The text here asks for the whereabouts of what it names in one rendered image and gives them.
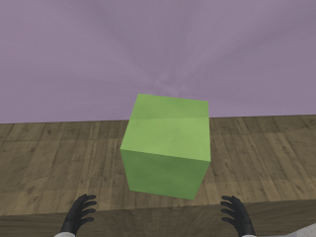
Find robot right hand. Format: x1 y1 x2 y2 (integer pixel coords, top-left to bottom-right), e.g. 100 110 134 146
220 196 256 237

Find pedestal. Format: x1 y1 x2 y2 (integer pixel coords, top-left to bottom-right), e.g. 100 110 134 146
0 115 316 237

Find robot left hand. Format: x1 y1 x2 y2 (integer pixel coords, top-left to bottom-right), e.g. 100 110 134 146
59 194 97 236

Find carton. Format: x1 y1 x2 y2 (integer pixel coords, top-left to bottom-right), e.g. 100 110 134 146
119 93 211 200

